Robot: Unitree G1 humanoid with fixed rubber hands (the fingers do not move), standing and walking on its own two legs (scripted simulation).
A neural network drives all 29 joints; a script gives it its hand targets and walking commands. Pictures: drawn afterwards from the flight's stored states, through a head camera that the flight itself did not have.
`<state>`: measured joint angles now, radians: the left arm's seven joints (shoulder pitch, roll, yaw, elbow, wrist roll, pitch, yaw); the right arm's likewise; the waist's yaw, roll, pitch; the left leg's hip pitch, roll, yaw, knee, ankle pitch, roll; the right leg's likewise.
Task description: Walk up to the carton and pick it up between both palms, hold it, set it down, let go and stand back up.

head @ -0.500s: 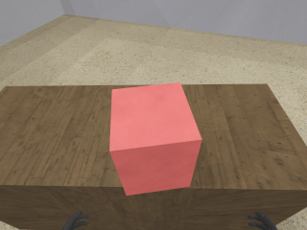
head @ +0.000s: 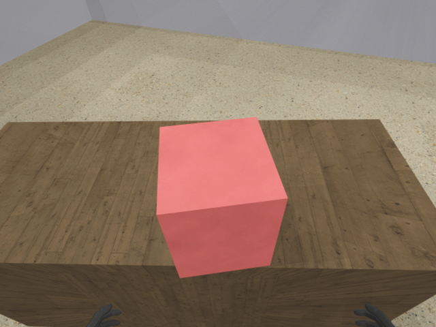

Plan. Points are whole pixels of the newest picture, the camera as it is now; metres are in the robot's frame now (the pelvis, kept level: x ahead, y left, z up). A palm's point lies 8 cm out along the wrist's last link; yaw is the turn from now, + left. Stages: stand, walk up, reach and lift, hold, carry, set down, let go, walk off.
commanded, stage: stand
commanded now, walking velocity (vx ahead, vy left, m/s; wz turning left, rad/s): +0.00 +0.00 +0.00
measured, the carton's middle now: (217, 199) +0.39 +0.03 +0.02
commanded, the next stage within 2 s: none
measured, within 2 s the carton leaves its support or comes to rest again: neither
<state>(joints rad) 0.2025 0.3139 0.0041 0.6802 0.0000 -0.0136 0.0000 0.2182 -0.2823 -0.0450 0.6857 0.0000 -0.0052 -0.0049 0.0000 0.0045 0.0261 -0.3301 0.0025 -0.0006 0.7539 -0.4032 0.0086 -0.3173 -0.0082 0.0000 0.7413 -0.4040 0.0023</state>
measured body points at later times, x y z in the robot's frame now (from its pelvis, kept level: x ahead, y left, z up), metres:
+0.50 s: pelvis +0.00 +0.00 +0.00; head +0.01 +0.00 +0.45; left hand +0.13 +0.28 -0.10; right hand +0.13 -0.28 -0.10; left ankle +0.00 +0.12 -0.71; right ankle +0.00 -0.13 -0.71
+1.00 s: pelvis +0.00 +0.00 +0.00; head +0.00 +0.00 +0.45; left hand +0.12 +0.28 -0.11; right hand +0.12 -0.28 -0.11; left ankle +0.00 +0.12 -0.71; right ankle +0.00 -0.13 -0.71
